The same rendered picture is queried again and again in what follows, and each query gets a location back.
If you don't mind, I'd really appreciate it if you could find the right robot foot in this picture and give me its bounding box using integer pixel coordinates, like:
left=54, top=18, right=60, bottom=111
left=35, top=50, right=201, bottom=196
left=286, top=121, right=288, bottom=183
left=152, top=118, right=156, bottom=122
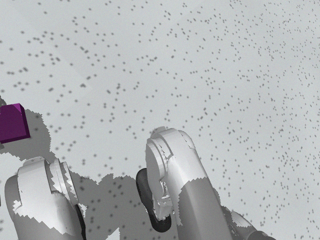
left=136, top=168, right=172, bottom=233

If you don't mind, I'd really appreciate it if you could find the right robot arm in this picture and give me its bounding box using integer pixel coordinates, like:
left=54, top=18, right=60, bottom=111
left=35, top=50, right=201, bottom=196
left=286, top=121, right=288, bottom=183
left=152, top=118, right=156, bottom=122
left=247, top=230, right=276, bottom=240

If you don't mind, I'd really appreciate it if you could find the small box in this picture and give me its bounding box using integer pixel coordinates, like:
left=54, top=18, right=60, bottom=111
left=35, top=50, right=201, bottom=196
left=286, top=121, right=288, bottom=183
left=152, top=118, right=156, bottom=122
left=0, top=103, right=31, bottom=144

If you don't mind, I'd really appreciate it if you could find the left robot foot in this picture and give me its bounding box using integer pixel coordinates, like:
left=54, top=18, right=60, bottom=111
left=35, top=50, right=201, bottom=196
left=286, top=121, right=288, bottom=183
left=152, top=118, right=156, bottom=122
left=74, top=204, right=87, bottom=240

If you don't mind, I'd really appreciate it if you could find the right robot hand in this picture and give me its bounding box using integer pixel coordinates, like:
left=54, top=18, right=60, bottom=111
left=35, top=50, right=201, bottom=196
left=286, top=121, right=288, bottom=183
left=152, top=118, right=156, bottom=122
left=221, top=206, right=257, bottom=240

